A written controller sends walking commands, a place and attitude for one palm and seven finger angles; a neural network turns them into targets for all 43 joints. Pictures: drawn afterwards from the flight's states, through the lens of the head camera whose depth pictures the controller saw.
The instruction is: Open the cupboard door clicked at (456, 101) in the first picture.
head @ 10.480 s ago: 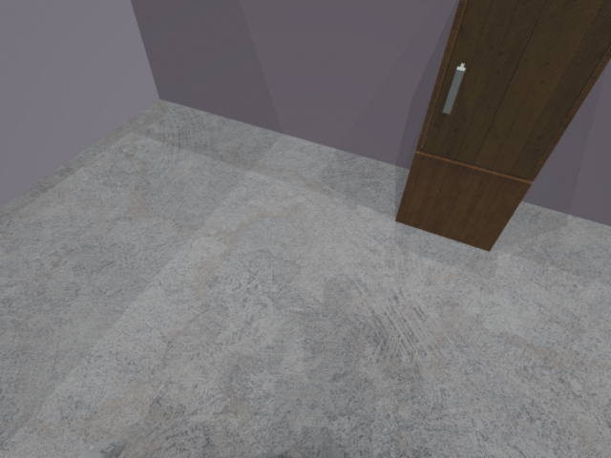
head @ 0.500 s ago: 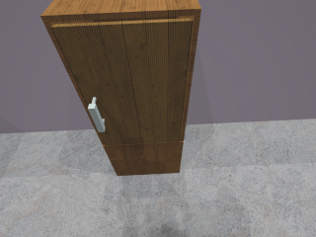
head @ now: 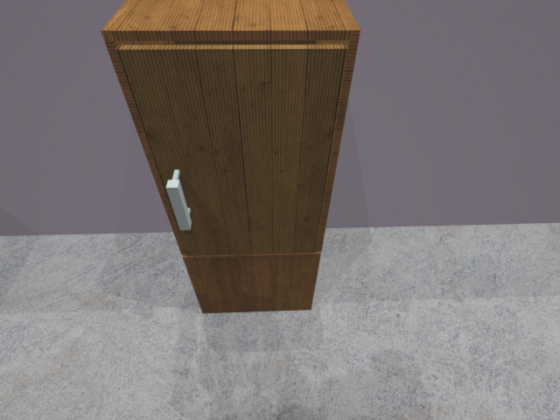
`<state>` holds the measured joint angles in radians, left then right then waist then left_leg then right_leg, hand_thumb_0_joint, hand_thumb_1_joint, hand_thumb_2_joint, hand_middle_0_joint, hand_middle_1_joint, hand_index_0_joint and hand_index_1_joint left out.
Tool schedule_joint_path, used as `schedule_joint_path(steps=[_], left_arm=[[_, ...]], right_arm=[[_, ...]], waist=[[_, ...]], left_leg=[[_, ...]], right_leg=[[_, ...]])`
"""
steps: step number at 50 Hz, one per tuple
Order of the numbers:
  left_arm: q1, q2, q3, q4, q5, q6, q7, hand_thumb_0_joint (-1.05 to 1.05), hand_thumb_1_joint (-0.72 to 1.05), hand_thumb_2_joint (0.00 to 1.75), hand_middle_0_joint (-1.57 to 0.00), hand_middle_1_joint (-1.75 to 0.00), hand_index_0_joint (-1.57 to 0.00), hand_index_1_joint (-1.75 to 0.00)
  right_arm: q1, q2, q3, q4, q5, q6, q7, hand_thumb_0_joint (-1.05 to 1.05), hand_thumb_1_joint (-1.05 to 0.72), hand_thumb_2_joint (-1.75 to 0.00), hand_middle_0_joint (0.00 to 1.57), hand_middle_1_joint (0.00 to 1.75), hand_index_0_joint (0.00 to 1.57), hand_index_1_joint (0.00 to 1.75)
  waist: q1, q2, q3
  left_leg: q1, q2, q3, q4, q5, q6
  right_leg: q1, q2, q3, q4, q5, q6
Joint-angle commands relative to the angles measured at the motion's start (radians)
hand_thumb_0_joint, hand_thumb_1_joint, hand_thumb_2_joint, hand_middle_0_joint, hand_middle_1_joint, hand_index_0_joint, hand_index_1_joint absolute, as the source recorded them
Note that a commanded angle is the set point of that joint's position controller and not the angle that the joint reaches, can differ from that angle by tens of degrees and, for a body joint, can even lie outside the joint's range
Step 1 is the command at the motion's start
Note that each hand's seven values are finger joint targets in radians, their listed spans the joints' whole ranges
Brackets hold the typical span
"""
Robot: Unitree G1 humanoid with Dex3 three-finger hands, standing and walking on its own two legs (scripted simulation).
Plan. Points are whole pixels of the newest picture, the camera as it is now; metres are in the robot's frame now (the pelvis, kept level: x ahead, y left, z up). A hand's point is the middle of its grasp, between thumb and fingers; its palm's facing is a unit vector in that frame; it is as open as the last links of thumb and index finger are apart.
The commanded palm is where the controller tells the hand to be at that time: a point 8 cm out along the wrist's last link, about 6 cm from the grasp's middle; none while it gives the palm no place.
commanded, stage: look again from close up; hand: left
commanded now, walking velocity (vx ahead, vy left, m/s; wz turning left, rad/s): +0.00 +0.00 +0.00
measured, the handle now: (181, 200) +0.57 +0.27 -0.09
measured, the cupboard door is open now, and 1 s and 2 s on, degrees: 0 0 0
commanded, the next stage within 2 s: raise the hand with hooked fingers in 0.56 s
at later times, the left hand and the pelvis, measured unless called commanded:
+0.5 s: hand out of the picture +0.01 +0.21 -0.18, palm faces +0.03 -0.98 -0.21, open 7.4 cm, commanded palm none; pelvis +0.01 +0.04 -0.01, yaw +0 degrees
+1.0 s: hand (166, 346) +0.23 +0.19 -0.03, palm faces +0.08 -1.00 +0.03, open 8.1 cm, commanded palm +0.14 +0.27 -0.08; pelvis +0.01 +0.01 -0.06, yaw +0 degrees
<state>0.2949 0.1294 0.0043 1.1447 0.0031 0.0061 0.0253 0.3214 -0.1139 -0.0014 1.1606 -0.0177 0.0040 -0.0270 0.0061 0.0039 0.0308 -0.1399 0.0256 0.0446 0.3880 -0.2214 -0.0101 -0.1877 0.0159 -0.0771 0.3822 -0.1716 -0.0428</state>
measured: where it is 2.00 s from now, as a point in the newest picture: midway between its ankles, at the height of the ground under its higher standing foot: outside the picture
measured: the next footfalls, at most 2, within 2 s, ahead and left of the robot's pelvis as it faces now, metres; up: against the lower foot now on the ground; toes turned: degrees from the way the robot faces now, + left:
none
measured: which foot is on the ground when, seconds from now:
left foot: down 0.00-1.00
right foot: down 0.00-1.00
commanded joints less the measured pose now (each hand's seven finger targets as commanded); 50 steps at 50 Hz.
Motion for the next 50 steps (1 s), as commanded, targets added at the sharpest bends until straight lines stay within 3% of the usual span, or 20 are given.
schedule_joint_path(steps=[1, 2, 3, 4, 6, 16, 32, 33, 34, 35, 36, 37, 38, 40, 42, 44, 45, 46, 48, 50], left_arm=[[0.048, 0.09, 0.019, -0.028, 0.003, -0.017, 0.009, 0.0, 0.9, 0.9, -0.2, -0.3, -0.2, -0.3], [0.05, 0.088, 0.018, -0.027, 0.002, -0.019, 0.009, 0.0, 0.9, 0.9, -0.2, -0.3, -0.2, -0.3], [0.13, 0.111, 0.003, -0.005, 0.02, -0.053, 0.05, 0.0, 0.9, 0.9, -0.2, -0.3, -0.2, -0.3], [0.102, 0.171, 0.015, -0.043, 0.013, -0.061, 0.041, 0.0, 0.9, 0.9, -0.2, -0.3, -0.2, -0.3], [0.04, 0.149, 0.013, -0.06, 0.013, -0.056, 0.024, 0.0, 0.9, 0.9, -0.2, -0.3, -0.2, -0.3], [0.068, 0.074, -0.002, -0.061, 0.01, -0.035, 0.008, 0.0, 0.9, 0.9, -0.2, -0.3, -0.2, -0.3], [0.053, 0.092, 0.002, -0.052, 0.008, -0.034, 0.01, 0.0, 0.9, 0.9, -0.2, -0.3, -0.2, -0.3], [0.128, 0.131, 0.002, -0.016, 0.016, -0.043, 0.053, 0.0, 0.9, 0.9, -0.2, -0.3, -0.2, -0.3], [-0.649, 0.359, 0.133, -1.577, -0.174, -0.266, 0.051, 0.0, 0.88, 0.89, -0.2, -0.32, -0.2, -0.32], [-0.21, 0.263, 0.096, -1.301, -0.094, -0.2, 0.091, 0.0, 0.85, 0.88, -0.2, -0.33, -0.2, -0.33], [-0.182, 0.186, 0.06, -1.181, -0.118, -0.146, 0.14, 0.0, 0.83, 0.87, -0.21, -0.34, -0.21, -0.34], [0.104, -0.045, -0.061, -0.967, -0.127, -0.052, 0.135, 0.0, 0.81, 0.86, -0.21, -0.36, -0.21, -0.36], [-0.026, -0.03, -0.07, -1.168, -0.167, -0.081, 0.113, 0.0, 0.78, 0.85, -0.21, -0.37, -0.21, -0.37], [-0.018, 0.052, 0.013, -1.154, -0.135, -0.185, 0.088, 0.0, 0.74, 0.83, -0.21, -0.4, -0.21, -0.4], [0.131, 0.011, 0.06, -0.965, -0.141, -0.281, 0.026, 0.0, 0.69, 0.81, -0.22, -0.43, -0.22, -0.43], [0.356, -0.016, 0.112, -0.9, -0.185, -0.425, -0.075, 0.0, 0.64, 0.79, -0.22, -0.47, -0.22, -0.47], [0.439, 0.014, 0.176, -0.909, -0.216, -0.5, -0.132, 0.0, 0.62, 0.78, -0.22, -0.48, -0.22, -0.48], [0.49, 0.064, 0.242, -0.882, -0.239, -0.562, -0.204, 0.0, 0.6, 0.77, -0.22, -0.5, -0.22, -0.5], [0.405, 0.111, 0.277, -0.94, -0.262, -0.685, -0.319, 0.0, 0.55, 0.75, -0.22, -0.53, -0.22, -0.53], [0.365, 0.162, 0.315, -0.992, -0.256, -0.689, -0.343, 0.0, 0.5, 0.73, -0.23, -0.55, -0.23, -0.55]], right_arm=[[0.069, -0.078, -0.014, -0.022, 0.005, -0.013, -0.011, 0.0, -0.9, -0.9, 0.2, 0.3, 0.2, 0.3], [0.076, -0.077, -0.011, -0.019, 0.006, -0.016, -0.011, 0.0, -0.9, -0.9, 0.2, 0.3, 0.2, 0.3], [-0.058, -0.122, -0.006, -0.088, 0.006, -0.04, 0.005, 0.0, -0.9, -0.9, 0.2, 0.3, 0.2, 0.3], [0.03, -0.064, -0.007, -0.119, 0.008, -0.024, 0.006, 0.0, -0.9, -0.9, 0.2, 0.3, 0.2, 0.3], [0.095, -0.06, -0.003, -0.095, -0.001, -0.024, 0.01, 0.0, -0.9, -0.9, 0.2, 0.3, 0.2, 0.3], [0.088, -0.105, 0.005, -0.12, 0.001, -0.047, -0.001, 0.0, -0.9, -0.9, 0.2, 0.3, 0.2, 0.3], [0.06, -0.118, 0.007, -0.076, 0.004, -0.054, -0.008, 0.0, -0.9, -0.9, 0.2, 0.3, 0.2, 0.3], [-0.035, -0.164, -0.003, -0.141, 0.02, -0.05, 0.001, 0.0, -0.9, -0.9, 0.2, 0.3, 0.2, 0.3], [-0.033, -0.33, -0.03, -0.486, 0.059, -0.197, -0.039, 0.0, -0.9, -0.9, 0.2, 0.3, 0.2, 0.3], [-0.13, -0.235, 0.004, -0.431, 0.05, -0.287, -0.069, 0.0, -0.9, -0.9, 0.2, 0.3, 0.2, 0.3], [-0.113, -0.232, -0.018, -0.357, 0.055, -0.315, -0.07, 0.0, -0.9, -0.9, 0.2, 0.3, 0.2, 0.3], [-0.083, -0.195, -0.022, -0.344, 0.062, -0.31, -0.058, 0.0, -0.9, -0.9, 0.2, 0.3, 0.2, 0.3], [-0.108, -0.23, -0.023, -0.438, 0.072, -0.322, -0.055, 0.0, -0.9, -0.9, 0.2, 0.3, 0.2, 0.3], [-0.114, -0.266, -0.046, -0.485, 0.039, -0.351, -0.053, 0.0, -0.9, -0.9, 0.2, 0.3, 0.2, 0.3], [-0.11, -0.259, -0.066, -0.535, 0.024, -0.347, -0.029, 0.0, -0.9, -0.9, 0.2, 0.3, 0.2, 0.3], [-0.154, -0.245, -0.092, -0.595, 0.011, -0.35, -0.001, 0.0, -0.9, -0.9, 0.2, 0.3, 0.2, 0.3], [-0.169, -0.241, -0.105, -0.618, 0.008, -0.342, 0.014, 0.0, -0.9, -0.9, 0.2, 0.3, 0.2, 0.3], [-0.173, -0.245, -0.115, -0.641, 0.013, -0.33, 0.035, 0.0, -0.9, -0.9, 0.2, 0.3, 0.2, 0.3], [-0.223, -0.25, -0.118, -0.697, 0.009, -0.319, 0.055, 0.0, -0.9, -0.9, 0.2, 0.3, 0.2, 0.3], [-0.244, -0.245, -0.116, -0.751, 0.012, -0.295, 0.056, 0.0, -0.9, -0.9, 0.2, 0.3, 0.2, 0.3]], waist=[[0.0, -0.016, 0.064], [-0.003, -0.012, 0.058], [0.044, 0.032, 0.083], [-0.024, 0.017, -0.037], [-0.043, 0.06, -0.019], [-0.001, 0.027, 0.095], [-0.001, 0.013, 0.026], [0.034, -0.175, 0.018], [-0.102, 0.074, -0.463], [-0.008, 0.217, -0.405], [-0.036, 0.209, -0.286], [-0.041, 0.113, -0.146], [-0.041, 0.1, -0.029], [-0.067, -0.018, -0.028], [-0.031, -0.238, -0.026], [0.046, -0.332, -0.106], [0.08, -0.33, -0.172], [0.114, -0.221, -0.209], [0.098, -0.059, -0.259], [0.11, 0.015, -0.316]], left_leg=[[-0.074, 0.067, -0.081, -0.093, -0.056, 0.028], [-0.076, 0.069, -0.08, -0.091, -0.043, 0.027], [-0.154, 0.072, -0.014, 0.127, 0.012, -0.005], [-0.11, 0.025, -0.047, 0.144, -0.122, 0.001], [-0.059, 0.036, -0.048, 0.097, -0.061, 0.02], [-0.221, 0.08, -0.146, -0.098, -0.09, 0.061], [-0.078, 0.075, -0.099, -0.063, 0.153, 0.059], [-0.129, 0.108, -0.075, 0.122, 0.246, 0.032], [0.112, -0.016, -0.065, 0.03, 0.268, 0.028], [0.138, 0.017, -0.046, 0.006, 0.375, 0.014], [0.042, 0.015, -0.042, 0.003, 0.253, -0.013], [-0.061, 0.013, -0.069, -0.007, 0.14, -0.003], [-0.149, 0.003, -0.092, 0.018, 0.054, 0.005], [-0.23, -0.022, -0.095, 0.122, -0.007, 0.015], [-0.36, -0.031, -0.092, 0.24, -0.001, 0.012], [-0.485, -0.041, -0.06, 0.362, 0.004, 0.004], [-0.534, -0.05, -0.045, 0.408, 0.033, -0.005], [-0.562, -0.064, -0.035, 0.451, 0.076, -0.019], [-0.638, -0.079, -0.011, 0.554, 0.082, -0.024], [-0.704, -0.083, 0.013, 0.607, 0.056, -0.008]], right_leg=[[-0.036, -0.125, 0.144, -0.115, -0.139, 0.018], [-0.029, -0.125, 0.142, -0.107, -0.117, 0.018], [-0.016, -0.184, 0.173, -0.031, 0.313, 0.028], [-0.007, -0.239, 0.245, -0.07, 0.094, -0.02], [-0.116, -0.176, 0.171, -0.061, -0.231, -0.041], [-0.024, -0.101, 0.095, 0.055, -0.075, 0.0], [0.013, -0.121, 0.098, 0.052, 0.068, 0.013], [0.011, -0.158, 0.126, 0.047, 0.349, 0.024], [0.052, -0.047, 0.066, 0.124, 0.242, 0.013], [-0.002, -0.022, 0.046, 0.171, 0.019, -0.005], [-0.078, -0.021, 0.012, 0.185, -0.073, 0.007], [-0.139, -0.028, -0.01, 0.171, -0.1, 0.017], [-0.15, -0.035, -0.017, 0.157, -0.072, 0.019], [-0.239, -0.026, -0.028, 0.166, -0.112, 0.018], [-0.349, -0.018, -0.051, 0.255, -0.162, 0.02], [-0.4, -0.013, -0.044, 0.374, -0.131, 0.019], [-0.369, -0.011, -0.037, 0.435, -0.056, 0.015], [-0.342, -0.016, -0.016, 0.5, 0.038, 0.001], [-0.398, -0.027, 0.012, 0.605, 0.119, -0.003], [-0.426, -0.03, 0.048, 0.653, 0.105, -0.003]])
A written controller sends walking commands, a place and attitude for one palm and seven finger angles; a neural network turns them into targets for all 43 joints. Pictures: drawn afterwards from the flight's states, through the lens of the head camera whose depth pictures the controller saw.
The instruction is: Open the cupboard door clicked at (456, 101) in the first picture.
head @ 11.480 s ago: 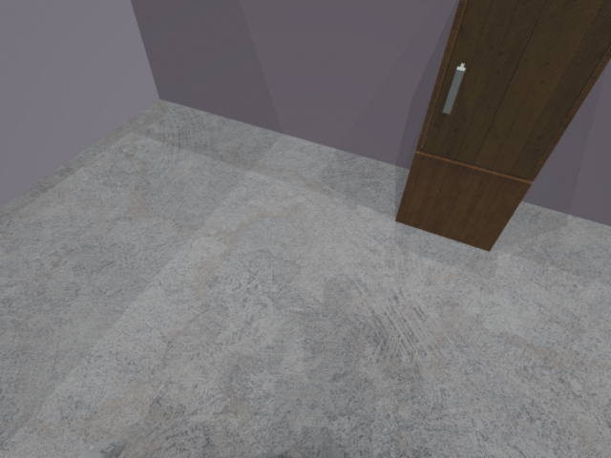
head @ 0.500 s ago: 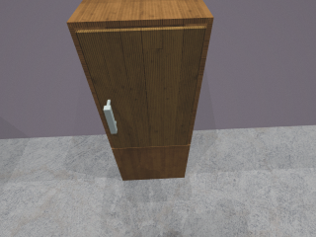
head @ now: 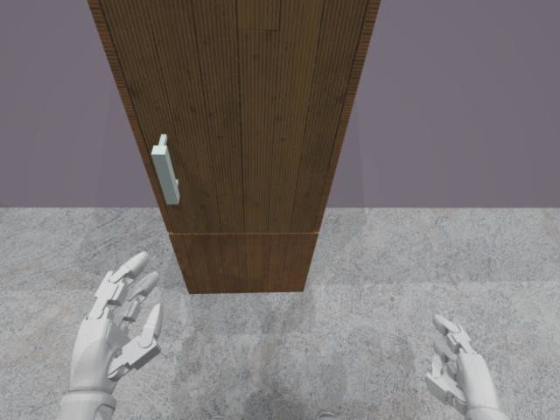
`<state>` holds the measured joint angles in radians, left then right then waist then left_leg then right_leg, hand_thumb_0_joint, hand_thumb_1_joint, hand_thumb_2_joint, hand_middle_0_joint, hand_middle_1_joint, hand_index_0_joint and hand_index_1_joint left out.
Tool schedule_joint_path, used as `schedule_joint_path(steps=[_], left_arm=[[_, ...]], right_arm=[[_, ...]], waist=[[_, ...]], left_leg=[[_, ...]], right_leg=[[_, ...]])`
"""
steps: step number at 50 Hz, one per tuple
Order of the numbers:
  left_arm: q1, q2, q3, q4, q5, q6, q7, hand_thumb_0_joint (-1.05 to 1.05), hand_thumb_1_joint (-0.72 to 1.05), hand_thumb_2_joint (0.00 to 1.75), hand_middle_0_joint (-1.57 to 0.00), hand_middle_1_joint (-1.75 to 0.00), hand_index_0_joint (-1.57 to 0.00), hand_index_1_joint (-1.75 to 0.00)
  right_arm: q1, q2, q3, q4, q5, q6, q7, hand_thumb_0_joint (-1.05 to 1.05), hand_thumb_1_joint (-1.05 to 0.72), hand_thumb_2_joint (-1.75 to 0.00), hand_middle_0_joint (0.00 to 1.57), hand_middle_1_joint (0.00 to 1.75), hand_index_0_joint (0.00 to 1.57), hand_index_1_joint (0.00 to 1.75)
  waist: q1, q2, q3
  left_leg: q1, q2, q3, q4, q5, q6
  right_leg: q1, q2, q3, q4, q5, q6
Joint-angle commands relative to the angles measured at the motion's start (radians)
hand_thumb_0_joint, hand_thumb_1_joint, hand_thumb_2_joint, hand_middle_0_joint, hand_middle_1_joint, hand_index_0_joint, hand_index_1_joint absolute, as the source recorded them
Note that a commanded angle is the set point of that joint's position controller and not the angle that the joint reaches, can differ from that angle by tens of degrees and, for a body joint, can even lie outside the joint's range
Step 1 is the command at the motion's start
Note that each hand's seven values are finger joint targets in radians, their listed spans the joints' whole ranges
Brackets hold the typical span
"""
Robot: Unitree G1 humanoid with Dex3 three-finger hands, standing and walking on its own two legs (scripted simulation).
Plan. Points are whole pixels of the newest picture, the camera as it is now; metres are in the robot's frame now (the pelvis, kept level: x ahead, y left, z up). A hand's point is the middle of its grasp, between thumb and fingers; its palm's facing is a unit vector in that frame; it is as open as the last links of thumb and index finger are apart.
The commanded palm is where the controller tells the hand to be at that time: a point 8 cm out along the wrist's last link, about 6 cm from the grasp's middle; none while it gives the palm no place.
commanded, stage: raise the hand with hooked fingers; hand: left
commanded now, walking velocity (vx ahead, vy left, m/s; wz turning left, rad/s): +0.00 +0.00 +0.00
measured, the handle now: (168, 169) +0.57 +0.26 -0.03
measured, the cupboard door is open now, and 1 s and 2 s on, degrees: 0 0 0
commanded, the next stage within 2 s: move the hooked fingers beside the handle in 1.76 s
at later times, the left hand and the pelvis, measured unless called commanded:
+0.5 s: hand (125, 358) +0.21 +0.22 -0.03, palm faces +0.05 -1.00 -0.01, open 11.1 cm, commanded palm +0.17 +0.28 -0.02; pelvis -0.04 -0.01 -0.05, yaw +1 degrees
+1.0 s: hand (71, 342) +0.22 +0.30 -0.02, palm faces +0.12 -0.99 -0.05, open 13.7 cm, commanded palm +0.20 +0.34 -0.02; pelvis -0.03 +0.03 -0.05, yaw +1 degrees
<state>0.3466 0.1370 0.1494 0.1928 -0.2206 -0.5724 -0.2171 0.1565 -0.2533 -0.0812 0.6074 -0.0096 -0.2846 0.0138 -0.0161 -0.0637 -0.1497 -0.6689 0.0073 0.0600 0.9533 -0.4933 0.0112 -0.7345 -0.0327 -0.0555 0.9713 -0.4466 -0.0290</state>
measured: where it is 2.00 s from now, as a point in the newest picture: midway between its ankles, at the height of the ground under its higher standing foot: outside the picture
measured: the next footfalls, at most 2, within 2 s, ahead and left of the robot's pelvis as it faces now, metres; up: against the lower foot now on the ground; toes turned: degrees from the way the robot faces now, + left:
none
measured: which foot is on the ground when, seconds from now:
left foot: down 0.00-1.00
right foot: down 0.00-1.00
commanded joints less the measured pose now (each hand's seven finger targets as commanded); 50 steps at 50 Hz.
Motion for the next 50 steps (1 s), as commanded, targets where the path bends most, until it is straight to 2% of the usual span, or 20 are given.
schedule_joint_path(steps=[1, 5, 6, 7, 8, 11, 12, 15, 17, 18, 21, 23, 26, 29, 31, 36, 40, 41, 46, 50], left_arm=[[0.257, 0.191, 0.188, -0.102, -0.042, -0.092, -0.102, 0.0, 0.48, 0.72, -0.23, -0.57, -0.23, -0.57], [0.01, 0.212, 0.201, -0.39, -0.076, -0.11, -0.059, 0.0, 0.39, 0.68, -0.24, -0.63, -0.24, -0.63], [-0.103, 0.23, 0.192, -0.5, -0.092, -0.137, -0.056, 0.0, 0.36, 0.67, -0.24, -0.64, -0.24, -0.64], [-0.096, 0.227, 0.19, -0.539, -0.086, -0.159, -0.057, 0.0, 0.34, 0.66, -0.24, -0.66, -0.24, -0.66], [-0.083, 0.182, 0.137, -0.528, -0.091, -0.172, -0.071, 0.0, 0.32, 0.65, -0.24, -0.68, -0.24, -0.68], [-0.153, 0.181, 0.064, -0.474, -0.107, -0.156, -0.157, 0.0, 0.25, 0.62, -0.25, -0.72, -0.25, -0.72], [-0.156, 0.214, 0.087, -0.417, -0.107, -0.124, -0.185, 0.0, 0.22, 0.61, -0.25, -0.74, -0.25, -0.74], [-0.091, 0.26, 0.154, -0.225, -0.124, 0.036, -0.253, 0.0, 0.15, 0.58, -0.25, -0.78, -0.25, -0.78], [-0.04, 0.289, 0.221, -0.162, -0.161, 0.163, -0.278, 0.0, 0.11, 0.56, -0.26, -0.81, -0.26, -0.81], [-0.028, 0.344, 0.281, -0.2, -0.172, 0.208, -0.266, 0.0, 0.08, 0.55, -0.26, -0.82, -0.26, -0.82], [0.032, 0.355, 0.371, -0.263, -0.195, 0.25, -0.173, 0.0, 0.01, 0.52, -0.26, -0.87, -0.26, -0.87], [0.018, 0.315, 0.364, -0.324, -0.185, 0.195, -0.093, 0.0, -0.03, 0.5, -0.27, -0.9, -0.27, -0.9], [-0.055, 0.276, 0.305, -0.266, -0.145, 0.096, -0.031, 0.0, -0.1, 0.47, -0.27, -0.94, -0.27, -0.94], [-0.134, 0.256, 0.218, -0.16, -0.095, 0.017, -0.062, 0.0, -0.17, 0.44, -0.28, -0.99, -0.28, -0.99], [-0.186, 0.254, 0.177, -0.117, -0.1, -0.001, -0.12, 0.0, -0.22, 0.42, -0.28, -1.02, -0.28, -1.02], [-0.244, 0.388, 0.276, -0.191, -0.154, 0.019, -0.209, 0.0, -0.34, 0.37, -0.29, -1.1, -0.29, -1.1], [-0.2, 0.393, 0.332, -0.235, -0.168, 0.028, -0.159, 0.0, -0.43, 0.33, -0.29, -1.15, -0.29, -1.15], [-0.188, 0.399, 0.346, -0.214, -0.167, 0.037, -0.146, 0.0, -0.45, 0.32, -0.3, -1.17, -0.3, -1.17], [-0.239, 0.32, 0.262, -0.109, -0.136, 0.087, -0.141, 0.0, -0.5, 0.3, -0.3, -1.2, -0.3, -1.2], [-0.333, 0.366, 0.266, -0.098, -0.121, 0.116, -0.193, 0.0, -0.5, 0.3, -0.3, -1.2, -0.3, -1.2]], right_arm=[[-0.071, -0.109, -0.036, -0.22, 0.002, 0.009, 0.013, 0.0, -0.9, -0.9, 0.2, 0.3, 0.2, 0.3], [-0.021, -0.09, -0.028, -0.252, 0.006, 0.019, -0.015, 0.0, -0.9, -0.9, 0.2, 0.3, 0.2, 0.3], [0.003, -0.096, -0.021, -0.241, 0.0, 0.018, -0.025, 0.0, -0.9, -0.9, 0.2, 0.3, 0.2, 0.3], [0.012, -0.094, -0.025, -0.224, -0.004, 0.017, -0.037, 0.0, -0.9, -0.9, 0.2, 0.3, 0.2, 0.3], [0.016, -0.092, -0.019, -0.207, -0.002, 0.01, -0.045, 0.0, -0.9, -0.9, 0.2, 0.3, 0.2, 0.3], [0.017, -0.12, 0.003, -0.166, 0.002, -0.01, -0.063, 0.0, -0.9, -0.9, 0.2, 0.3, 0.2, 0.3], [0.021, -0.126, 0.003, -0.153, 0.012, -0.012, -0.069, 0.0, -0.9, -0.9, 0.2, 0.3, 0.2, 0.3], [0.006, -0.135, 0.009, -0.158, 0.043, -0.008, -0.088, 0.0, -0.9, -0.9, 0.2, 0.3, 0.2, 0.3], [-0.015, -0.13, 0.014, -0.196, 0.056, 0.013, -0.088, 0.0, -0.9, -0.9, 0.2, 0.3, 0.2, 0.3], [-0.028, -0.13, 0.012, -0.217, 0.059, 0.02, -0.087, 0.0, -0.9, -0.9, 0.2, 0.3, 0.2, 0.3], [-0.039, -0.084, 0.015, -0.242, 0.052, 0.034, -0.076, 0.0, -0.9, -0.9, 0.2, 0.3, 0.2, 0.3], [-0.022, -0.059, 0.012, -0.224, 0.048, 0.03, -0.069, 0.0, -0.9, -0.9, 0.2, 0.3, 0.2, 0.3], [-0.01, -0.071, 0.01, -0.181, 0.035, 0.023, -0.063, 0.0, -0.9, -0.9, 0.2, 0.3, 0.2, 0.3], [0.026, -0.115, 0.011, -0.158, 0.033, 0.011, -0.063, 0.0, -0.9, -0.9, 0.2, 0.3, 0.2, 0.3], [0.042, -0.143, 0.012, -0.169, 0.042, 0.004, -0.073, 0.0, -0.9, -0.9, 0.2, 0.3, 0.2, 0.3], [0.068, -0.172, 0.014, -0.195, 0.049, -0.009, -0.096, 0.0, -0.9, -0.9, 0.2, 0.3, 0.2, 0.3], [0.062, -0.158, 0.018, -0.199, 0.039, -0.004, -0.086, 0.0, -0.9, -0.9, 0.2, 0.3, 0.2, 0.3], [0.068, -0.157, 0.019, -0.199, 0.035, 0.002, -0.081, 0.0, -0.9, -0.9, 0.2, 0.3, 0.2, 0.3], [0.074, -0.172, 0.024, -0.205, 0.034, 0.027, -0.066, 0.0, -0.9, -0.9, 0.2, 0.3, 0.2, 0.3], [0.084, -0.19, 0.024, -0.21, 0.039, 0.036, -0.07, 0.0, -0.9, -0.9, 0.2, 0.3, 0.2, 0.3]], waist=[[0.13, 0.112, -0.149], [0.053, 0.197, -0.287], [0.005, 0.15, -0.308], [0.009, 0.174, -0.342], [-0.019, 0.147, -0.316], [-0.072, 0.163, -0.251], [-0.077, 0.121, -0.249], [-0.04, 0.028, -0.262], [0.02, 0.02, -0.305], [0.049, 0.033, -0.358], [0.101, 0.02, -0.417], [0.095, 0.049, -0.387], [0.044, 0.035, -0.238], [-0.015, 0.05, -0.145], [-0.037, 0.035, -0.122], [0.014, 0.15, -0.285], [0.046, 0.191, -0.31], [0.047, 0.188, -0.301], [0.001, 0.173, -0.219], [-0.007, 0.17, -0.254]], left_leg=[[-0.199, -0.066, -0.006, 0.063, 0.295, -0.025], [-0.187, -0.034, -0.04, 0.165, 0.277, 0.0], [-0.199, -0.024, -0.061, 0.209, 0.272, 0.007], [-0.183, -0.013, -0.07, 0.217, 0.274, 0.01], [-0.184, -0.007, -0.077, 0.233, 0.27, 0.015], [-0.254, 0.002, -0.09, 0.292, 0.215, 0.025], [-0.287, 0.004, -0.091, 0.298, 0.182, 0.025], [-0.372, -0.004, -0.095, 0.268, 0.121, 0.026], [-0.377, -0.019, -0.082, 0.237, 0.137, 0.021], [-0.358, -0.023, -0.083, 0.218, 0.161, 0.02], [-0.322, -0.017, -0.091, 0.183, 0.227, 0.01], [-0.312, -0.012, -0.087, 0.157, 0.232, 0.004], [-0.345, -0.007, -0.092, 0.154, 0.165, 0.006], [-0.364, -0.011, -0.096, 0.156, 0.043, 0.013], [-0.374, -0.015, -0.096, 0.159, -0.016, 0.02], [-0.246, -0.016, -0.11, 0.104, 0.053, 0.018], [-0.166, -0.012, -0.127, 0.066, 0.171, -0.001], [-0.163, -0.009, -0.135, 0.067, 0.194, -0.007], [-0.176, -0.002, -0.157, 0.061, 0.166, -0.027], [-0.157, 0.001, -0.166, 0.06, 0.163, -0.033]], right_leg=[[0.108, 0.018, 0.057, 0.069, 0.335, -0.018], [0.054, 0.021, 0.111, 0.077, 0.281, -0.001], [0.03, 0.026, 0.125, 0.091, 0.293, 0.009], [0.007, 0.031, 0.115, 0.096, 0.262, 0.002], [-0.029, 0.035, 0.107, 0.092, 0.246, 0.004], [-0.109, 0.041, 0.111, 0.09, 0.158, -0.001], [-0.104, 0.039, 0.114, 0.076, 0.118, 0.007], [-0.037, 0.031, 0.128, 0.034, 0.003, 0.021], [0.056, 0.015, 0.147, 0.002, -0.006, 0.027], [0.115, 0.004, 0.155, -0.005, 0.016, 0.031], [0.205, -0.004, 0.148, 0.012, 0.126, 0.035], [0.167, 0.0, 0.128, 0.021, 0.145, 0.034], [0.027, 0.018, 0.096, 0.022, 0.006, 0.023], [-0.134, 0.025, 0.073, 0.024, -0.169, 0.014], [-0.167, 0.024, 0.084, 0.016, -0.225, 0.01], [-0.102, 0.038, 0.044, 0.061, -0.088, -0.002], [-0.088, 0.044, -0.01, 0.094, 0.036, -0.005], [-0.102, 0.053, -0.021, 0.107, 0.049, -0.009], [-0.185, 0.056, -0.046, 0.119, 0.045, -0.004], [-0.19, 0.055, -0.044, 0.116, 0.045, -0.003]])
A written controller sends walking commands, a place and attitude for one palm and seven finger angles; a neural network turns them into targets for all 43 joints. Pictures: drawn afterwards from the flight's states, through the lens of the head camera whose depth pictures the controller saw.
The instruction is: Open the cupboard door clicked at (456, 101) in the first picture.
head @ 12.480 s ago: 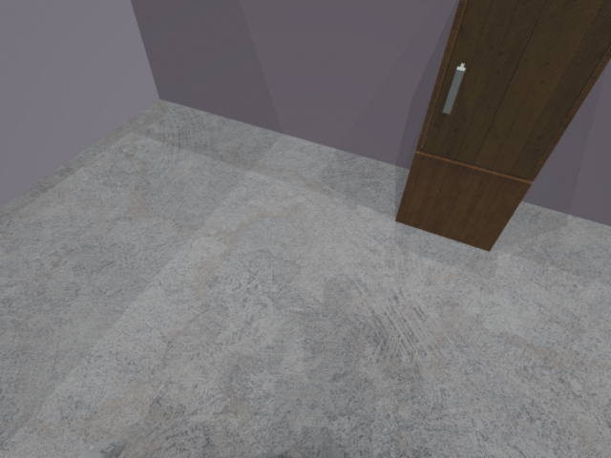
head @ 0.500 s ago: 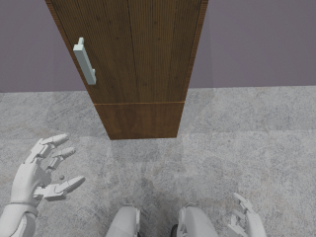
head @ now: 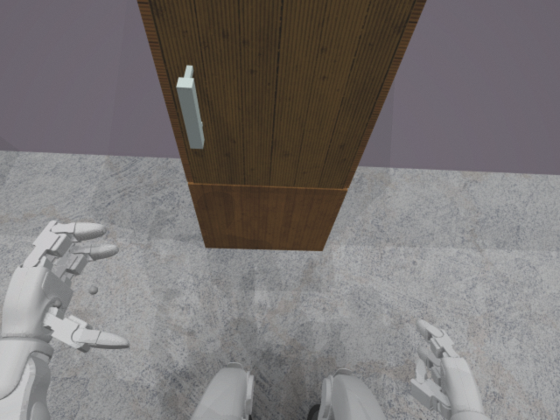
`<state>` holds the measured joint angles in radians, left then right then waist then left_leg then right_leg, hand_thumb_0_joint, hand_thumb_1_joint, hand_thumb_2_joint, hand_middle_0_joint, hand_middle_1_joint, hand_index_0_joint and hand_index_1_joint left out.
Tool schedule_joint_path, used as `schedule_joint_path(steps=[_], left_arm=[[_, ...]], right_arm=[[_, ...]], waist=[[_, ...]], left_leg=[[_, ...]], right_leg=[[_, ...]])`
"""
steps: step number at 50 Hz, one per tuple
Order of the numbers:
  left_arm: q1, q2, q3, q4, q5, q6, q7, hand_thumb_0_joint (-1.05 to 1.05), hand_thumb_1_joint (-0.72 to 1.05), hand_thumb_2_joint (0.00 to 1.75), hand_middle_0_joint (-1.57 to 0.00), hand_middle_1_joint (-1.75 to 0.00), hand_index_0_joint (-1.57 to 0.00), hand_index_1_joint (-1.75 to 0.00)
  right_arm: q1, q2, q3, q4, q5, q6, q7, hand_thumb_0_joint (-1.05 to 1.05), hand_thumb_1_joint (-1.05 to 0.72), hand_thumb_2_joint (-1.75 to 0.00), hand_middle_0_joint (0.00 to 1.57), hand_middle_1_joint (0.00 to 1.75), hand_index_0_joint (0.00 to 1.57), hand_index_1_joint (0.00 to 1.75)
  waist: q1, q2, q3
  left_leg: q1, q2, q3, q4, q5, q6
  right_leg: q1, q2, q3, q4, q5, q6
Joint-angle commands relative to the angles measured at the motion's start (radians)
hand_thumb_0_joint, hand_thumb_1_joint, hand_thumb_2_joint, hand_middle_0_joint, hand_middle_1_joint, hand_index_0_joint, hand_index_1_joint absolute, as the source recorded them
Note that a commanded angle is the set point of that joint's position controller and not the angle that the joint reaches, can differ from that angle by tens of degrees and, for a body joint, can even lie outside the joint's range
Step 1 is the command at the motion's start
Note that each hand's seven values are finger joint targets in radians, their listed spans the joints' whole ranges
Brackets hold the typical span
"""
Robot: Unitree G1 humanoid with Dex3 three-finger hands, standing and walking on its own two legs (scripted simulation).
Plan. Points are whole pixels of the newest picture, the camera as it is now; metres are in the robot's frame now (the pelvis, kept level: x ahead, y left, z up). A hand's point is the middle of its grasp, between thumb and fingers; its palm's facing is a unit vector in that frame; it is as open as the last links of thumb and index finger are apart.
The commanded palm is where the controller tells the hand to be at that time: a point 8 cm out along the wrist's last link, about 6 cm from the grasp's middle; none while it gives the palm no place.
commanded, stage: raise the hand with hooked fingers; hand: left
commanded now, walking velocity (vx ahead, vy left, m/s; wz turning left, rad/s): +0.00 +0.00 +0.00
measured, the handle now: (193, 108) +0.60 +0.21 +0.03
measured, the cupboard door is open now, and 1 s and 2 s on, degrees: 0 0 0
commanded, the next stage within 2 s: move the hooked fingers beside the handle in 0.76 s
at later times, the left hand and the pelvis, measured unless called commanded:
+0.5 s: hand (99, 265) +0.29 +0.26 +0.03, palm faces +0.02 -1.00 -0.05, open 14.0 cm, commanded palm +0.27 +0.31 +0.04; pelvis +0.01 +0.00 +0.00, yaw -1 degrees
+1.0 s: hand (108, 260) +0.30 +0.26 +0.03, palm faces +0.09 -0.99 -0.05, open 14.0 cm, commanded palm +0.29 +0.30 +0.03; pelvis +0.00 -0.02 -0.01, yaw +0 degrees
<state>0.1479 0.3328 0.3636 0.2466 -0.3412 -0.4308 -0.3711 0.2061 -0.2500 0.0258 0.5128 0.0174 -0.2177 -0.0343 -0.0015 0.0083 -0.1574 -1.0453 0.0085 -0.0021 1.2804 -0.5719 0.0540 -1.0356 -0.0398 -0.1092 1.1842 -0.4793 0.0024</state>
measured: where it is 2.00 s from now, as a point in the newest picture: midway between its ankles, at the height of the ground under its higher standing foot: outside the picture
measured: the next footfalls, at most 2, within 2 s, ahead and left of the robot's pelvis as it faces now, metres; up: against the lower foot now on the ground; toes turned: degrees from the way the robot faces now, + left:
none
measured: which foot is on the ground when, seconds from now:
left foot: down 0.00-1.00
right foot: down 0.00-1.00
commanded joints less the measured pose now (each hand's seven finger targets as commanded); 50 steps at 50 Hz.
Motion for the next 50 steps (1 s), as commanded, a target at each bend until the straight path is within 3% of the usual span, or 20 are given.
schedule_joint_path(steps=[1, 2, 7, 11, 13, 16, 22, 26, 30, 33, 37, 39, 43, 44, 45, 47, 48, 49, 50], left_arm=[[-0.167, 0.19, 0.065, -0.154, -0.008, -0.025, -0.052, 0.0, -0.5, 0.3, -0.3, -1.2, -0.3, -1.2], [-0.194, 0.217, 0.088, -0.172, -0.008, -0.03, -0.061, 0.0, -0.5, 0.3, -0.3, -1.2, -0.3, -1.2], [-0.226, 0.271, 0.154, -0.176, -0.031, -0.058, -0.071, 0.0, -0.5, 0.3, -0.3, -1.2, -0.3, -1.2], [-0.217, 0.269, 0.17, -0.062, -0.044, -0.043, -0.089, 0.0, -0.5, 0.3, -0.3, -1.2, -0.3, -1.2], [-0.248, 0.276, 0.165, -0.036, -0.04, -0.025, -0.107, 0.0, -0.5, 0.3, -0.3, -1.2, -0.3, -1.2], [-0.209, 0.243, 0.133, -0.036, -0.053, 0.002, -0.136, 0.0, -0.5, 0.3, -0.3, -1.2, -0.3, -1.2], [-0.204, 0.308, 0.193, -0.139, -0.053, -0.039, -0.099, 0.0, -0.5, 0.3, -0.3, -1.2, -0.3, -1.2], [-0.217, 0.28, 0.195, -0.072, -0.061, -0.07, -0.067, 0.0, -0.5, 0.3, -0.3, -1.2, -0.3, -1.2], [-0.227, 0.257, 0.152, -0.036, -0.043, -0.06, -0.085, 0.0, -0.5, 0.3, -0.3, -1.2, -0.3, -1.2], [-0.236, 0.274, 0.141, -0.063, -0.04, -0.048, -0.108, 0.0, -0.5, 0.3, -0.3, -1.2, -0.3, -1.2], [-0.236, 0.311, 0.182, -0.109, -0.045, -0.067, -0.094, 0.0, -0.5, 0.3, -0.3, -1.2, -0.3, -1.2], [-0.225, 0.292, 0.188, -0.074, -0.054, -0.077, -0.08, 0.0, -0.5, 0.3, -0.3, -1.2, -0.3, -1.2], [-0.236, 0.26, 0.175, 0.009, -0.056, -0.068, -0.078, 0.0, -0.5, 0.3, -0.3, -1.2, -0.3, -1.2], [-0.295, 0.263, 0.161, 0.024, -0.05, -0.065, -0.085, 0.0, -0.5, 0.3, -0.3, -1.2, -0.3, -1.2], [-0.338, 0.297, 0.178, 0.033, -0.042, -0.064, -0.089, 0.0, -0.5, 0.3, -0.3, -1.2, -0.3, -1.2], [-0.422, 0.3, 0.151, 0.057, -0.028, -0.056, -0.105, 0.0, -0.5, 0.3, -0.3, -1.2, -0.3, -1.2], [-0.47, 0.323, 0.161, 0.063, -0.023, -0.056, -0.111, 0.0, -0.5, 0.3, -0.3, -1.2, -0.3, -1.2], [-0.487, 0.321, 0.15, 0.056, -0.018, -0.06, -0.118, 0.0, -0.5, 0.3, -0.3, -1.2, -0.3, -1.2], [-0.501, 0.314, 0.142, 0.05, -0.021, -0.06, -0.122, 0.0, -0.5, 0.3, -0.3, -1.2, -0.3, -1.2]], right_arm=[[0.038, -0.195, -0.081, -0.118, 0.011, -0.031, -0.026, 0.0, -0.9, -0.9, 0.2, 0.3, 0.2, 0.3], [0.041, -0.195, -0.082, -0.114, 0.011, -0.031, -0.028, 0.0, -0.9, -0.9, 0.2, 0.3, 0.2, 0.3], [0.044, -0.186, -0.077, -0.097, 0.003, -0.033, -0.028, 0.0, -0.9, -0.9, 0.2, 0.3, 0.2, 0.3], [0.051, -0.189, -0.078, -0.085, 0.006, -0.024, -0.027, 0.0, -0.9, -0.9, 0.2, 0.3, 0.2, 0.3], [0.049, -0.196, -0.079, -0.083, 0.012, -0.016, -0.025, 0.0, -0.9, -0.9, 0.2, 0.3, 0.2, 0.3], [0.053, -0.199, -0.083, -0.102, 0.017, -0.016, -0.021, 0.0, -0.9, -0.9, 0.2, 0.3, 0.2, 0.3], [0.068, -0.193, -0.088, -0.096, 0.009, -0.015, -0.011, 0.0, -0.9, -0.9, 0.2, 0.3, 0.2, 0.3], [0.053, -0.183, -0.083, -0.09, 0.008, -0.008, -0.012, 0.0, -0.9, -0.9, 0.2, 0.3, 0.2, 0.3], [0.048, -0.189, -0.083, -0.097, 0.017, 0.0, -0.018, 0.0, -0.9, -0.9, 0.2, 0.3, 0.2, 0.3], [0.05, -0.191, -0.081, -0.105, 0.02, 0.001, -0.023, 0.0, -0.9, -0.9, 0.2, 0.3, 0.2, 0.3], [0.048, -0.18, -0.077, -0.1, 0.015, -0.001, -0.028, 0.0, -0.9, -0.9, 0.2, 0.3, 0.2, 0.3], [0.04, -0.173, -0.074, -0.099, 0.015, -0.001, -0.027, 0.0, -0.9, -0.9, 0.2, 0.3, 0.2, 0.3], [0.041, -0.174, -0.072, -0.093, 0.017, 0.004, -0.029, 0.0, -0.9, -0.9, 0.2, 0.3, 0.2, 0.3], [0.038, -0.178, -0.071, -0.086, 0.019, 0.004, -0.033, 0.0, -0.9, -0.9, 0.2, 0.3, 0.2, 0.3], [0.043, -0.183, -0.071, -0.08, 0.02, 0.005, -0.037, 0.0, -0.9, -0.9, 0.2, 0.3, 0.2, 0.3], [0.047, -0.186, -0.066, -0.071, 0.02, 0.005, -0.043, 0.0, -0.9, -0.9, 0.2, 0.3, 0.2, 0.3], [0.05, -0.189, -0.066, -0.066, 0.02, 0.004, -0.048, 0.0, -0.9, -0.9, 0.2, 0.3, 0.2, 0.3], [0.048, -0.188, -0.066, -0.064, 0.02, 0.001, -0.05, 0.0, -0.9, -0.9, 0.2, 0.3, 0.2, 0.3], [0.052, -0.186, -0.066, -0.063, 0.019, -0.003, -0.051, 0.0, -0.9, -0.9, 0.2, 0.3, 0.2, 0.3]], waist=[[-0.023, 0.107, -0.251], [-0.016, 0.109, -0.293], [0.01, 0.15, -0.346], [0.002, 0.102, -0.322], [0.001, 0.129, -0.323], [0.001, 0.107, -0.347], [0.014, 0.12, -0.389], [-0.003, 0.081, -0.298], [-0.012, 0.103, -0.293], [-0.011, 0.098, -0.326], [-0.002, 0.103, -0.354], [-0.001, 0.077, -0.308], [-0.017, 0.022, -0.279], [-0.033, 0.028, -0.261], [-0.031, 0.039, -0.27], [-0.047, 0.066, -0.268], [-0.048, 0.064, -0.283], [-0.043, 0.095, -0.298], [-0.043, 0.089, -0.325]], left_leg=[[0.223, -0.002, -0.104, -0.255, 0.265, -0.078], [0.25, 0.001, -0.104, -0.253, 0.302, -0.08], [0.317, 0.006, -0.116, -0.241, 0.447, -0.106], [0.26, 0.006, -0.104, -0.218, 0.459, -0.095], [0.262, 0.007, -0.099, -0.224, 0.437, -0.095], [0.268, 0.005, -0.094, -0.227, 0.445, -0.084], [0.299, 0.01, -0.09, -0.216, 0.535, -0.088], [0.185, -0.003, -0.067, -0.21, 0.355, -0.063], [0.173, -0.007, -0.055, -0.225, 0.264, -0.049], [0.183, -0.007, -0.054, -0.227, 0.275, -0.041], [0.196, -0.006, -0.052, -0.214, 0.327, -0.038], [0.16, -0.009, -0.048, -0.215, 0.28, -0.039], [0.095, -0.012, -0.037, -0.191, 0.23, -0.031], [0.076, -0.01, -0.033, -0.177, 0.206, -0.029], [0.072, -0.008, -0.035, -0.174, 0.199, -0.029], [0.079, -0.007, -0.033, -0.167, 0.192, -0.025], [0.082, -0.004, -0.037, -0.164, 0.196, -0.025], [0.101, -0.004, -0.038, -0.166, 0.212, -0.025], [0.117, -0.004, -0.038, -0.166, 0.227, -0.024]], right_leg=[[0.107, 0.067, 0.012, -0.089, 0.087, -0.04], [0.118, 0.065, 0.013, -0.09, 0.102, -0.039], [0.112, 0.066, 0.011, -0.075, 0.14, -0.043], [0.123, 0.067, 0.011, -0.073, 0.16, -0.04], [0.116, 0.063, 0.014, -0.079, 0.148, -0.038], [0.145, 0.065, 0.016, -0.094, 0.159, -0.039], [0.169, 0.064, 0.022, -0.089, 0.209, -0.037], [0.17, 0.064, 0.035, -0.101, 0.142, -0.037], [0.172, 0.057, 0.05, -0.124, 0.092, -0.033], [0.21, 0.057, 0.061, -0.134, 0.109, -0.032], [0.233, 0.059, 0.066, -0.126, 0.156, -0.032], [0.226, 0.058, 0.067, -0.133, 0.116, -0.029], [0.232, 0.054, 0.088, -0.144, 0.081, -0.022], [0.215, 0.051, 0.1, -0.15, 0.057, -0.019], [0.211, 0.05, 0.104, -0.146, 0.047, -0.021], [0.19, 0.051, 0.111, -0.144, 0.047, -0.024], [0.192, 0.051, 0.11, -0.138, 0.051, -0.024], [0.193, 0.05, 0.111, -0.135, 0.067, -0.028], [0.201, 0.051, 0.109, -0.133, 0.085, -0.027]])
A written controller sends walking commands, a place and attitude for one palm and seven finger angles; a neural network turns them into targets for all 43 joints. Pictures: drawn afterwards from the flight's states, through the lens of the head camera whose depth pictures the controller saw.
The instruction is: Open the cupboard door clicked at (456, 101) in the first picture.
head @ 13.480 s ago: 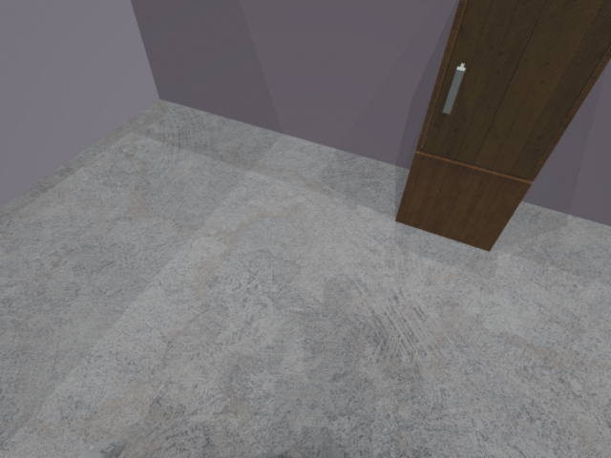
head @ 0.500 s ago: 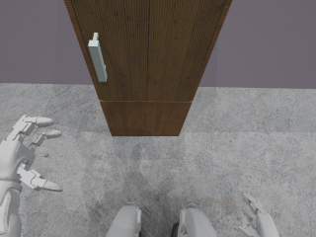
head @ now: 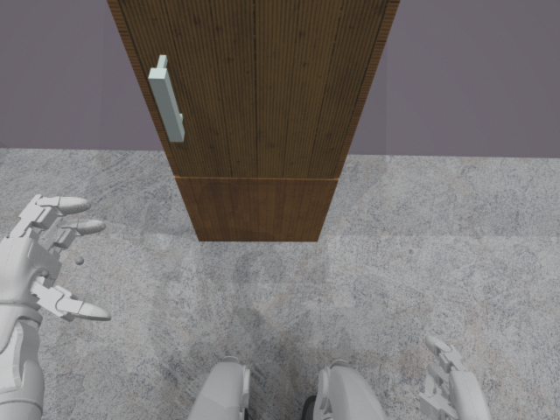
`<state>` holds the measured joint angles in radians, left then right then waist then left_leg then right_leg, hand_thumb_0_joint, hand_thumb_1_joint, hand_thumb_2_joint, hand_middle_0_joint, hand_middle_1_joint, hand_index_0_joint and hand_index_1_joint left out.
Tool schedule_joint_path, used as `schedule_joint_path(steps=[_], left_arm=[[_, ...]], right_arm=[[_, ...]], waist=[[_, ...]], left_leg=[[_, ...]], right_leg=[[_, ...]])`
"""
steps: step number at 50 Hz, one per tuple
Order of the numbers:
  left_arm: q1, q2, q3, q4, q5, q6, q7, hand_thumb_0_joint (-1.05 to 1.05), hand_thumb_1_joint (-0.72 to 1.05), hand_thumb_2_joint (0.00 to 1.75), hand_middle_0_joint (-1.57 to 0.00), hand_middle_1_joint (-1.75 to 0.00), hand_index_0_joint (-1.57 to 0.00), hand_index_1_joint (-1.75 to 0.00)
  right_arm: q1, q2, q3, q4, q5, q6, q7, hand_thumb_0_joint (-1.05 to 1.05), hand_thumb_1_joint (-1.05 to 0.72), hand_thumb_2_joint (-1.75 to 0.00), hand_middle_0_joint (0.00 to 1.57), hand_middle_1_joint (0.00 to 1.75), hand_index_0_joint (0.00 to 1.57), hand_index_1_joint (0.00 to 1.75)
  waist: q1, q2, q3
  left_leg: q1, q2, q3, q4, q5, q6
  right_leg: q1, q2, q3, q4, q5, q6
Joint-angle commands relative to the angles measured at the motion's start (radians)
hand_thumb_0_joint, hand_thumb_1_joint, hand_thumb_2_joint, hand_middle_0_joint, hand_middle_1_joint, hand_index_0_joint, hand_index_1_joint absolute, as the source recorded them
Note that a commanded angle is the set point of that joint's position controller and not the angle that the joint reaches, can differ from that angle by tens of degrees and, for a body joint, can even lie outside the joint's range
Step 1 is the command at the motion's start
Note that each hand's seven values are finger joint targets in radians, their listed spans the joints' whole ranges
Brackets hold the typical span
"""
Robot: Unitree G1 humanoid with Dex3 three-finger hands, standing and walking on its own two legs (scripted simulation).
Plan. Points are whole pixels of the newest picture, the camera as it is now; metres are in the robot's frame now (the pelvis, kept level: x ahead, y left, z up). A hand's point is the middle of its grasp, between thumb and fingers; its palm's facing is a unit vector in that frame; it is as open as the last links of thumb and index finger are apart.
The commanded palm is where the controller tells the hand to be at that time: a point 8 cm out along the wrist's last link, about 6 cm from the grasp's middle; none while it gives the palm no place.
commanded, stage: move the hooked fingers beside the handle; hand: left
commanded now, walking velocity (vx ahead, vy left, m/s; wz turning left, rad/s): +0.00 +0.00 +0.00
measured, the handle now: (170, 100) +0.60 +0.24 +0.03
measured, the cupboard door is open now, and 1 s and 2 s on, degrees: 0 0 0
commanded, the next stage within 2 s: none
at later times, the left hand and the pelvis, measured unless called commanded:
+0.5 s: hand (98, 204) +0.39 +0.29 +0.03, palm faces +0.06 -1.00 -0.02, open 14.0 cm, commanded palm +0.37 +0.33 +0.03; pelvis +0.00 +0.01 +0.00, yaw -1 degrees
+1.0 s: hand (117, 162) +0.46 +0.29 +0.03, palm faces +0.08 -1.00 -0.02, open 14.0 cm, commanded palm +0.45 +0.32 +0.03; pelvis +0.00 +0.02 -0.01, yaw -2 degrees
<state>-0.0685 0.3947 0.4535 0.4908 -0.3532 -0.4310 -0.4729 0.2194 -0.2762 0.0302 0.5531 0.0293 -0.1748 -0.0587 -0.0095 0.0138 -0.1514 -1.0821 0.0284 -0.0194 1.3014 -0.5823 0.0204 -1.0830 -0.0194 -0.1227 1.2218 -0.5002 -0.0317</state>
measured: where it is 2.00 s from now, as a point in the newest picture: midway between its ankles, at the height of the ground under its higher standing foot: outside the picture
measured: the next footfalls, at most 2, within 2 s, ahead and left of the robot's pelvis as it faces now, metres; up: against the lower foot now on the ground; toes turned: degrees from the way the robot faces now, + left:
none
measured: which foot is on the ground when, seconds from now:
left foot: down 0.00-1.00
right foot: down 0.00-1.00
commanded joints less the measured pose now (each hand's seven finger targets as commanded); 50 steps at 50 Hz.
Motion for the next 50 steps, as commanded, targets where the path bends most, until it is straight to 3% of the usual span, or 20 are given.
schedule_joint_path(steps=[1, 2, 4, 8, 13, 16, 19, 21, 25, 27, 29, 30, 32, 35, 41, 42, 43, 45, 49, 50], left_arm=[[-0.313, 0.268, 0.055, -0.208, -0.011, -0.063, -0.026, 0.0, -0.5, 0.3, -0.3, -1.2, -0.3, -1.2], [-0.294, 0.306, 0.096, -0.197, -0.006, -0.065, -0.025, 0.0, -0.5, 0.3, -0.3, -1.2, -0.3, -1.2], [-0.302, 0.291, 0.084, -0.183, -0.006, -0.059, -0.02, 0.0, -0.5, 0.3, -0.3, -1.2, -0.3, -1.2], [-0.337, 0.345, 0.148, -0.042, 0.002, -0.023, 0.001, 0.0, -0.5, 0.3, -0.3, -1.2, -0.3, -1.2], [-0.36, 0.379, 0.165, -0.029, 0.02, -0.018, 0.005, 0.0, -0.5, 0.3, -0.3, -1.2, -0.3, -1.2], [-0.427, 0.31, 0.092, -0.052, 0.027, -0.04, 0.002, 0.0, -0.5, 0.3, -0.3, -1.2, -0.3, -1.2], [-0.48, 0.336, 0.114, 0.027, 0.036, -0.053, 0.004, 0.0, -0.5, 0.3, -0.3, -1.2, -0.3, -1.2], [-0.562, 0.314, 0.08, 0.04, 0.041, -0.063, 0.001, 0.0, -0.5, 0.3, -0.3, -1.2, -0.3, -1.2], [-0.641, 0.356, 0.094, 0.114, 0.072, -0.062, 0.012, 0.0, -0.5, 0.3, -0.3, -1.2, -0.3, -1.2], [-0.689, 0.404, 0.116, 0.108, 0.09, -0.069, 0.022, 0.0, -0.5, 0.3, -0.3, -1.2, -0.3, -1.2], [-0.702, 0.409, 0.118, 0.096, 0.101, -0.078, 0.035, 0.0, -0.5, 0.3, -0.3, -1.2, -0.3, -1.2], [-0.697, 0.395, 0.111, 0.108, 0.101, -0.077, 0.04, 0.0, -0.5, 0.3, -0.3, -1.2, -0.3, -1.2], [-0.696, 0.44, 0.151, 0.144, 0.106, -0.078, 0.052, 0.0, -0.5, 0.3, -0.3, -1.2, -0.3, -1.2], [-0.754, 0.409, 0.115, 0.199, 0.123, -0.07, 0.063, 0.0, -0.5, 0.3, -0.3, -1.2, -0.3, -1.2], [-0.827, 0.378, 0.072, 0.279, 0.14, -0.069, 0.065, 0.0, -0.5, 0.3, -0.3, -1.2, -0.3, -1.2], [-0.848, 0.428, 0.109, 0.283, 0.146, -0.075, 0.067, 0.0, -0.5, 0.3, -0.3, -1.2, -0.3, -1.2], [-0.859, 0.421, 0.102, 0.301, 0.148, -0.077, 0.066, 0.0, -0.5, 0.3, -0.3, -1.2, -0.3, -1.2], [-0.899, 0.471, 0.137, 0.333, 0.154, -0.089, 0.069, 0.0, -0.5, 0.3, -0.3, -1.2, -0.3, -1.2], [-0.991, 0.523, 0.147, 0.351, 0.175, -0.116, 0.068, 0.0, -0.5, 0.3, -0.3, -1.2, -0.3, -1.2], [-0.996, 0.54, 0.155, 0.366, 0.18, -0.117, 0.066, 0.0, -0.5, 0.3, -0.3, -1.2, -0.3, -1.2]], right_arm=[[0.042, -0.163, -0.071, -0.101, 0.007, -0.048, -0.03, 0.0, -0.9, -0.9, 0.2, 0.3, 0.2, 0.3], [0.048, -0.165, -0.073, -0.094, 0.004, -0.047, -0.03, 0.0, -0.9, -0.9, 0.2, 0.3, 0.2, 0.3], [0.051, -0.16, -0.074, -0.091, 0.004, -0.045, -0.026, 0.0, -0.9, -0.9, 0.2, 0.3, 0.2, 0.3], [0.056, -0.163, -0.068, -0.079, 0.003, -0.021, -0.019, 0.0, -0.9, -0.9, 0.2, 0.3, 0.2, 0.3], [0.077, -0.168, -0.072, -0.09, 0.002, 0.002, -0.006, 0.0, -0.9, -0.9, 0.2, 0.3, 0.2, 0.3], [0.09, -0.167, -0.074, -0.084, 0.0, 0.004, 0.001, 0.0, -0.9, -0.9, 0.2, 0.3, 0.2, 0.3], [0.115, -0.181, -0.081, -0.053, -0.001, 0.013, -0.002, 0.0, -0.9, -0.9, 0.2, 0.3, 0.2, 0.3], [0.116, -0.183, -0.079, -0.045, -0.002, 0.014, -0.005, 0.0, -0.9, -0.9, 0.2, 0.3, 0.2, 0.3], [0.137, -0.194, -0.082, -0.021, -0.008, 0.03, -0.007, 0.0, -0.9, -0.9, 0.2, 0.3, 0.2, 0.3], [0.147, -0.197, -0.08, -0.018, -0.013, 0.038, -0.005, 0.0, -0.9, -0.9, 0.2, 0.3, 0.2, 0.3], [0.154, -0.194, -0.081, -0.017, -0.017, 0.048, 0.0, 0.0, -0.9, -0.9, 0.2, 0.3, 0.2, 0.3], [0.155, -0.191, -0.08, -0.017, -0.018, 0.052, 0.004, 0.0, -0.9, -0.9, 0.2, 0.3, 0.2, 0.3], [0.163, -0.194, -0.077, -0.017, -0.02, 0.067, 0.007, 0.0, -0.9, -0.9, 0.2, 0.3, 0.2, 0.3], [0.167, -0.194, -0.074, -0.012, -0.021, 0.083, 0.014, 0.0, -0.9, -0.9, 0.2, 0.3, 0.2, 0.3], [0.199, -0.2, -0.075, -0.004, -0.024, 0.112, 0.018, 0.0, -0.9, -0.9, 0.2, 0.3, 0.2, 0.3], [0.206, -0.207, -0.077, 0.001, -0.027, 0.119, 0.016, 0.0, -0.9, -0.9, 0.2, 0.3, 0.2, 0.3], [0.206, -0.203, -0.075, 0.002, -0.027, 0.124, 0.017, 0.0, -0.9, -0.9, 0.2, 0.3, 0.2, 0.3], [0.211, -0.205, -0.071, 0.005, -0.03, 0.132, 0.015, 0.0, -0.9, -0.9, 0.2, 0.3, 0.2, 0.3], [0.217, -0.204, -0.063, 0.011, -0.037, 0.147, 0.017, 0.0, -0.9, -0.9, 0.2, 0.3, 0.2, 0.3], [0.221, -0.206, -0.061, 0.013, -0.038, 0.15, 0.018, 0.0, -0.9, -0.9, 0.2, 0.3, 0.2, 0.3]], waist=[[-0.037, 0.094, -0.352], [-0.015, 0.099, -0.397], [-0.016, 0.098, -0.409], [-0.014, 0.046, -0.368], [-0.001, 0.089, -0.42], [-0.035, 0.12, -0.418], [-0.052, 0.063, -0.398], [-0.066, 0.086, -0.386], [-0.067, 0.09, -0.407], [-0.056, 0.143, -0.446], [-0.051, 0.177, -0.48], [-0.053, 0.174, -0.485], [-0.051, 0.143, -0.486], [-0.071, 0.159, -0.437], [-0.104, 0.128, -0.419], [-0.098, 0.122, -0.441], [-0.102, 0.125, -0.446], [-0.105, 0.103, -0.439], [-0.112, 0.173, -0.472], [-0.114, 0.159, -0.482]], left_leg=[[0.164, -0.023, -0.021, -0.178, 0.261, 0.01], [0.188, -0.02, -0.022, -0.184, 0.302, 0.006], [0.205, -0.02, -0.025, -0.19, 0.329, 0.004], [0.117, -0.021, -0.014, -0.177, 0.296, 0.006], [0.157, -0.017, -0.009, -0.189, 0.376, 0.003], [0.213, -0.011, -0.02, -0.191, 0.401, 0.002], [0.193, -0.007, -0.03, -0.187, 0.372, 0.002], [0.199, -0.007, -0.038, -0.187, 0.354, 0.001], [0.229, -0.006, -0.05, -0.193, 0.349, -0.004], [0.271, -0.003, -0.06, -0.196, 0.388, -0.014], [0.329, 0.002, -0.069, -0.197, 0.463, -0.025], [0.334, 0.002, -0.068, -0.194, 0.473, -0.025], [0.312, 0.006, -0.068, -0.186, 0.501, -0.023], [0.302, 0.009, -0.077, -0.197, 0.454, -0.026], [0.311, 0.013, -0.09, -0.193, 0.459, -0.023], [0.306, 0.013, -0.085, -0.186, 0.463, -0.022], [0.292, 0.009, -0.082, -0.183, 0.454, -0.019], [0.253, 0.006, -0.078, -0.173, 0.428, -0.013], [0.257, 0.003, -0.073, -0.155, 0.433, -0.01], [0.25, 0.004, -0.074, -0.147, 0.437, -0.007]], right_leg=[[0.253, 0.033, 0.123, -0.162, 0.131, 0.004], [0.277, 0.032, 0.118, -0.153, 0.171, 0.003], [0.273, 0.033, 0.108, -0.148, 0.2, 0.007], [0.286, 0.03, 0.118, -0.148, 0.184, 0.014], [0.309, 0.031, 0.109, -0.132, 0.27, 0.01], [0.241, 0.039, 0.093, -0.129, 0.264, 0.009], [0.217, 0.041, 0.088, -0.132, 0.236, 0.012], [0.175, 0.041, 0.081, -0.125, 0.208, 0.008], [0.146, 0.038, 0.075, -0.128, 0.185, 0.007], [0.13, 0.038, 0.071, -0.117, 0.189, 0.003], [0.118, 0.038, 0.063, -0.113, 0.213, 0.001], [0.121, 0.039, 0.064, -0.115, 0.221, 0.003], [0.137, 0.043, 0.064, -0.109, 0.243, 0.005], [0.093, 0.042, 0.054, -0.112, 0.201, 0.006], [0.051, 0.045, 0.047, -0.118, 0.196, 0.006], [0.067, 0.044, 0.053, -0.116, 0.207, 0.008], [0.074, 0.044, 0.056, -0.116, 0.208, 0.01], [0.09, 0.044, 0.06, -0.113, 0.209, 0.011], [0.081, 0.046, 0.069, -0.102, 0.213, 0.009], [0.09, 0.047, 0.07, -0.1, 0.221, 0.009]])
